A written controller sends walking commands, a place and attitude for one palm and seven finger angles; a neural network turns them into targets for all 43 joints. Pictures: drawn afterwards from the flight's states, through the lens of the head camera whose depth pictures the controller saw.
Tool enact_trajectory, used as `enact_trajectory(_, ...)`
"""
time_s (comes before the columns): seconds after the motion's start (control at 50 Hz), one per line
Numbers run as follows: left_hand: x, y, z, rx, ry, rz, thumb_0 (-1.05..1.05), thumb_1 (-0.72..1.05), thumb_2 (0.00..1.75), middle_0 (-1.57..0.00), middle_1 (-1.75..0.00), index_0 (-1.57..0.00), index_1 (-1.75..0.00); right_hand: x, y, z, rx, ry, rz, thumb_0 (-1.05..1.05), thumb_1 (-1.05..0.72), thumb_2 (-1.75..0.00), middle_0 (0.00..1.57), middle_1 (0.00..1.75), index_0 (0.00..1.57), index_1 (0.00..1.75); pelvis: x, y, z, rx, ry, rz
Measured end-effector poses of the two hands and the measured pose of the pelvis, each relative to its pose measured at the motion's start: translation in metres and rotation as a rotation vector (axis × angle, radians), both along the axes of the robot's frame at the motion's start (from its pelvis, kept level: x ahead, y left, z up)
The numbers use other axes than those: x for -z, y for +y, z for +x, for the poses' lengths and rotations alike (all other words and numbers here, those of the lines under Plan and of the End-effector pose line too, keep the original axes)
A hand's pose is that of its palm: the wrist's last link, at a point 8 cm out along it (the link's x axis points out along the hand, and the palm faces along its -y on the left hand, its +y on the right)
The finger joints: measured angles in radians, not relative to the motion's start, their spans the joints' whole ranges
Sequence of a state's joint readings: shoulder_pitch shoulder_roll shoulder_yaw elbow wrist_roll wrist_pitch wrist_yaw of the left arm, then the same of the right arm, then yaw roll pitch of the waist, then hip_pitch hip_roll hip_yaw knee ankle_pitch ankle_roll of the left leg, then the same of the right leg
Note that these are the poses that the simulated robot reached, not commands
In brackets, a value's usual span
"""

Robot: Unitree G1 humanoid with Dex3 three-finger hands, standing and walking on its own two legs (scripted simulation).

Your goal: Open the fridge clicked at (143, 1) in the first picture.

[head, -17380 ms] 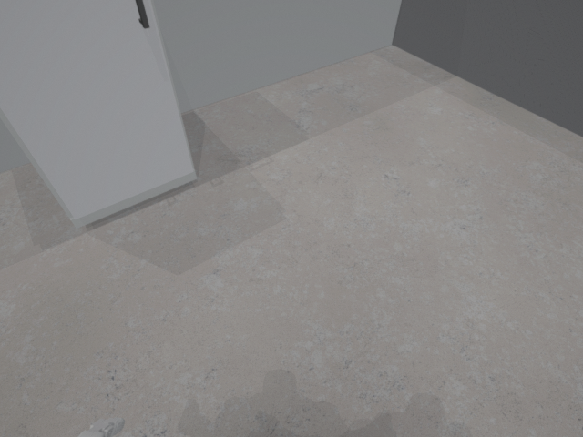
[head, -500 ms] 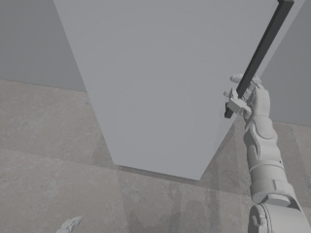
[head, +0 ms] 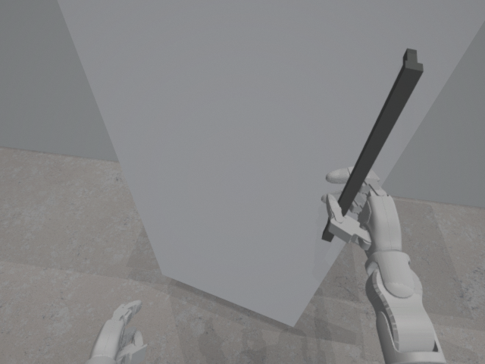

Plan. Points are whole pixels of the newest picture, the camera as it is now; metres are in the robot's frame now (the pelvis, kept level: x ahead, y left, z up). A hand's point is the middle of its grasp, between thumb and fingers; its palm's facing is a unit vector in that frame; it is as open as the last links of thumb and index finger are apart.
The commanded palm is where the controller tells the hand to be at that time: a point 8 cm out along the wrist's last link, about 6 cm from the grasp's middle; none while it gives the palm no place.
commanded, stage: walk backward, drawing the door open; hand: right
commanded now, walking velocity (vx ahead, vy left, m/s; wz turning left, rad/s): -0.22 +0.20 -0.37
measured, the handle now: (358, 168) +0.37 -0.14 +0.18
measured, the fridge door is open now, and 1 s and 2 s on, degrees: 13 51 78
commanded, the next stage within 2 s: stop walking and hold the door back in 1.50 s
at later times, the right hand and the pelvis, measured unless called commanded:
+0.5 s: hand (282, 318) +0.17 -0.03 +0.11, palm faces +0.02 +0.98 -0.18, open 6.6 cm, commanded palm +0.14 -0.07 +0.12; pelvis -0.10 +0.07 -0.01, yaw -8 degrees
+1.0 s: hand out of the picture +0.06 +0.12 +0.10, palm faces +0.23 +0.95 -0.21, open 7.0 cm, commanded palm +0.02 +0.09 +0.12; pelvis -0.17 +0.27 -0.02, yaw -30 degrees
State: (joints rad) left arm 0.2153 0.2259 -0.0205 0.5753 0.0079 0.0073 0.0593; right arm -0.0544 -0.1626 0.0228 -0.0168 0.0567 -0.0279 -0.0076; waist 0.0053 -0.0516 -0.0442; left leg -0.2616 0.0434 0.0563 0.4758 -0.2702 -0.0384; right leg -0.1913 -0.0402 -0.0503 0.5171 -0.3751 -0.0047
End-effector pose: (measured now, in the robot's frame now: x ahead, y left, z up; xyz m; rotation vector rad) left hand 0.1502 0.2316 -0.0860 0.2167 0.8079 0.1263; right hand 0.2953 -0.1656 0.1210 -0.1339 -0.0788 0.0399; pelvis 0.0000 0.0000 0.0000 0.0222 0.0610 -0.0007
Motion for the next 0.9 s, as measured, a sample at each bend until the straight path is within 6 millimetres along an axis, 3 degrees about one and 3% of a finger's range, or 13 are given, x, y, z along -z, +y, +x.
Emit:
enact_trajectory(0.14,-0.015,-0.012,0.015,0.049,-0.079,-0.021,0.01,0.9,0.9,-0.2,-0.3,-0.2,-0.3,-0.002,0.014,-0.035,0.007,0.006,-0.038,0.0,-0.7,-0.75,0.42,1.38,0.36,1.38,-0.004,0.004,-0.021,0.014,-0.046,-0.015)
enact_trajectory(0.24,-0.008,-0.017,0.008,0.095,-0.088,-0.083,0.01,0.9,0.9,-0.2,-0.3,-0.21,-0.3,-0.002,0.03,-0.062,0.057,0.008,-0.049,0.0,-0.7,-0.75,0.42,1.37,0.36,1.39,0.0,0.023,-0.033,0.034,-0.053,-0.039)
enact_trajectory(0.44,0.011,0.021,-0.05,0.112,-0.002,-0.048,0.01,0.9,0.9,-0.21,-0.3,-0.21,-0.3,-0.002,0.071,-0.127,0.073,0.002,-0.051,-0.01,-0.71,-0.74,0.35,1.32,0.27,1.32,0.002,0.06,-0.087,0.132,-0.069,-0.03)
enact_trajectory(0.5,0.017,0.034,-0.067,0.123,-0.014,-0.007,0.01,0.9,0.9,-0.21,-0.3,-0.21,-0.3,0.002,0.084,-0.147,0.051,-0.037,-0.049,-0.02,-0.73,-0.77,0.31,1.31,0.22,1.22,0.014,0.068,-0.103,0.146,-0.074,-0.015)
enact_trajectory(0.6,0.015,0.051,-0.099,0.176,0.05,-0.032,0.02,0.9,0.9,-0.2,-0.3,-0.2,-0.3,0.001,0.11,-0.176,0.056,-0.02,-0.063,-0.01,-0.76,-0.8,0.28,1.26,0.17,1.18,0.003,0.104,-0.127,0.231,-0.088,-0.026)
enact_trajectory(0.66,0.014,0.065,-0.107,0.232,0.072,-0.053,0.02,0.9,0.9,-0.21,-0.3,-0.21,-0.3,0.0,0.129,-0.194,0.083,-0.005,-0.063,-0.01,-0.76,-0.81,0.28,1.24,0.17,1.19,-0.002,0.13,-0.135,0.271,-0.08,0.002)
enact_trajectory(0.78,0.022,0.104,-0.09,0.285,0.015,-0.09,0.02,0.9,0.9,-0.21,-0.3,-0.21,-0.3,0.002,0.169,-0.225,0.182,-0.028,-0.07,-0.02,-0.75,-0.84,0.29,1.25,0.16,1.17,0.009,0.187,-0.147,0.34,-0.084,-0.019)
enact_trajectory(0.9,0.008,0.136,-0.07,0.371,-0.06,-0.028,0.02,0.9,0.9,-0.2,-0.3,-0.2,-0.3,0.002,0.206,-0.252,0.209,-0.021,-0.066,-0.01,-0.76,-0.84,0.27,1.21,0.15,1.14,0.008,0.226,-0.158,0.468,-0.09,-0.046)
